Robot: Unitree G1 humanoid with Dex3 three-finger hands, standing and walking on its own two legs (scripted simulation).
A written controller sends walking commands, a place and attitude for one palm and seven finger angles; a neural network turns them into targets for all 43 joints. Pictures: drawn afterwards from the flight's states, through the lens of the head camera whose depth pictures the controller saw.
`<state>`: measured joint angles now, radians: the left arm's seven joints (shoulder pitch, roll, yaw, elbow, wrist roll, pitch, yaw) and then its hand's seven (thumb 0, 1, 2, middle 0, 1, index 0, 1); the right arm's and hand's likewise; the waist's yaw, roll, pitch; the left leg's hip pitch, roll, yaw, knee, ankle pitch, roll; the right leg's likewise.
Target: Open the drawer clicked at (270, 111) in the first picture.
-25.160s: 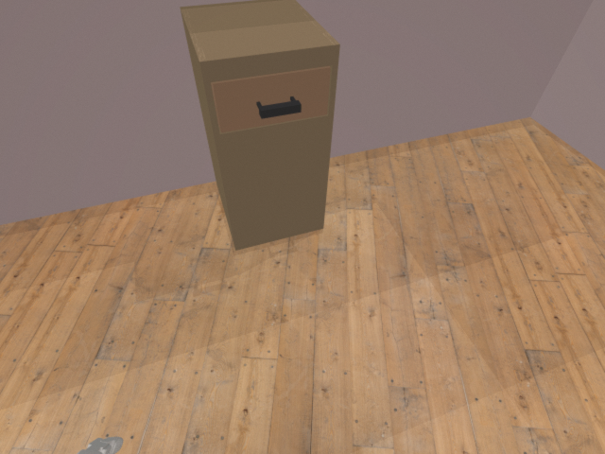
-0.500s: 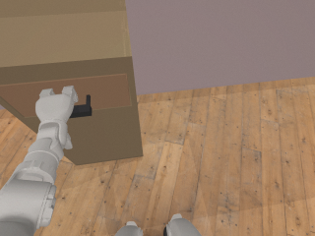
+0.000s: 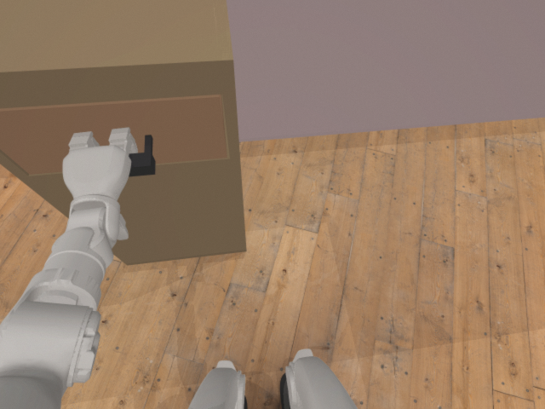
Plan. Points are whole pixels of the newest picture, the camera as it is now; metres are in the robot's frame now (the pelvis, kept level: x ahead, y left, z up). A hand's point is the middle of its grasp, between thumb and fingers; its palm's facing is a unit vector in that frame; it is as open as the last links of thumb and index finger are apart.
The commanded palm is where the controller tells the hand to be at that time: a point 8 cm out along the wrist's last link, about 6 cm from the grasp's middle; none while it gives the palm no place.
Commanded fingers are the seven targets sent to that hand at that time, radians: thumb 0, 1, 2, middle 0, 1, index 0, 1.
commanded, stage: lower the fingers behind the handle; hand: left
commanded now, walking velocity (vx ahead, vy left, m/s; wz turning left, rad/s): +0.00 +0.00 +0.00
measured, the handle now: (114, 155) +0.51 +0.24 -0.01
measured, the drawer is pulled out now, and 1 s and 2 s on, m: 0.00 0.00 0.09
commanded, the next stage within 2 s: close the thumb around the handle in 0.30 s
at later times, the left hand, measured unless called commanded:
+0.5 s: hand (112, 188) +0.46 +0.25 -0.04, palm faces -0.04 -0.01 -1.00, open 13.7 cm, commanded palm +0.45 +0.24 +0.02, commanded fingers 0.00 -0.16 0.44 -0.32 -1.24 -0.32 -1.24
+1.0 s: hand (112, 185) +0.46 +0.25 -0.04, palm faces -0.06 -0.02 -1.00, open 5.9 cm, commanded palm +0.45 +0.24 +0.02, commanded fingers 0.00 0.90 0.90 -0.40 -1.35 -0.40 -1.35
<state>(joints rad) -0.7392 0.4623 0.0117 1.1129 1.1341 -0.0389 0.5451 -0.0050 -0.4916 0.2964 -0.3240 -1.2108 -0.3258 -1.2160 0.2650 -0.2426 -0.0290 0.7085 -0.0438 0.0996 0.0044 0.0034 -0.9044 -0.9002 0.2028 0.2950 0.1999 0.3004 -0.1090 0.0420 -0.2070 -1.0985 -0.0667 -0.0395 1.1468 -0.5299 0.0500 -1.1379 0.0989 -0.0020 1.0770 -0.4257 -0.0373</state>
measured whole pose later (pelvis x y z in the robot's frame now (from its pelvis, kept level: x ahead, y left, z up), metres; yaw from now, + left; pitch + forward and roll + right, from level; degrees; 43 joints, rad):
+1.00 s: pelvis +0.00 +0.00 +0.00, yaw +0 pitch +28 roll -2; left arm -0.72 0.49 0.02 1.08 1.12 -0.09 0.50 0.00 0.66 0.80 -0.39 -1.32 -0.40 -1.32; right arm 0.30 -0.25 -0.03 0.70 -0.04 0.09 -0.01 0.00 -0.90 -0.90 0.20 0.30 0.20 0.30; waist -0.11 0.04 -0.21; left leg -1.10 -0.06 -0.03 1.15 -0.54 0.05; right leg -1.14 0.10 0.00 1.08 -0.43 -0.04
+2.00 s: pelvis +0.04 +0.01 +0.03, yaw -2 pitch +22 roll -2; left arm -0.19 0.33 -0.06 0.62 1.12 0.01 0.55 0.02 0.67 0.77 -0.36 -1.35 -0.42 -1.35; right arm 0.20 -0.22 -0.05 0.62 -0.03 0.13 0.02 0.00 -0.90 -0.90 0.20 0.29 0.20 0.30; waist -0.03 0.04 -0.21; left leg -0.85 -0.05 -0.01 1.01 -0.54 0.07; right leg -0.90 0.10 0.03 0.95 -0.44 -0.03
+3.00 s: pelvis +0.02 -0.01 +0.02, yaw -1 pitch +18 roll +0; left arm 0.19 0.31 -0.05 0.36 1.12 0.00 0.59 0.03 0.67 0.78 -0.33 -1.35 -0.42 -1.35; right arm 0.15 -0.22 -0.04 0.60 -0.03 0.08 0.01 0.01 -0.90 -0.90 0.20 0.30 0.20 0.30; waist 0.00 0.03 -0.21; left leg -0.82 -0.06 0.01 1.05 -0.55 0.05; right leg -0.90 0.10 0.04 1.03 -0.45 -0.05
